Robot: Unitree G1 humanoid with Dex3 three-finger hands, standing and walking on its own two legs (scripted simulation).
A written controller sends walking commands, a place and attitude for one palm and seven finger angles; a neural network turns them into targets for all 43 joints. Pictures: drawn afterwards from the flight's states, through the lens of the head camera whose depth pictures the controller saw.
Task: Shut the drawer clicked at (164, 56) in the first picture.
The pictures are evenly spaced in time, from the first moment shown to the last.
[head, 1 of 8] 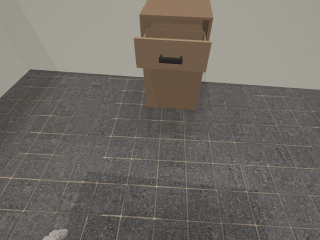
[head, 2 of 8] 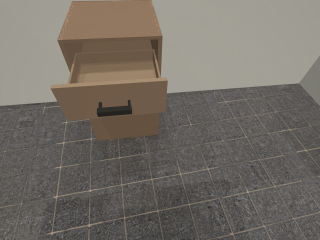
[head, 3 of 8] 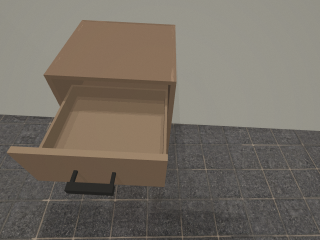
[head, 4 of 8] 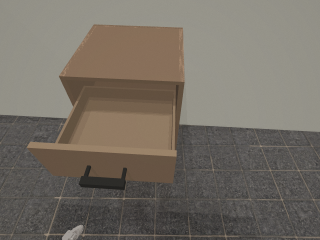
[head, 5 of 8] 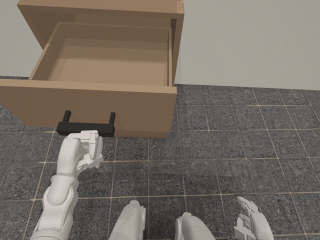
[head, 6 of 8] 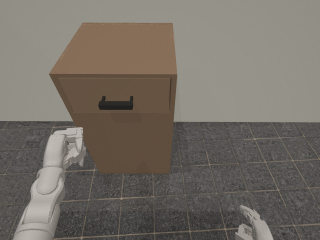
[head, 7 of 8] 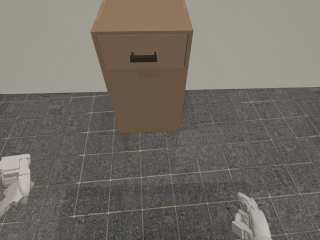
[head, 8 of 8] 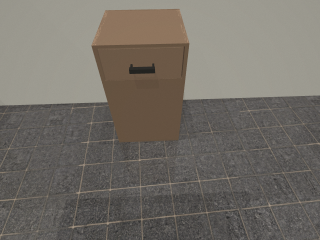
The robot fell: no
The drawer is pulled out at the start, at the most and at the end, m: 0.30 0.30 0.00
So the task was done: yes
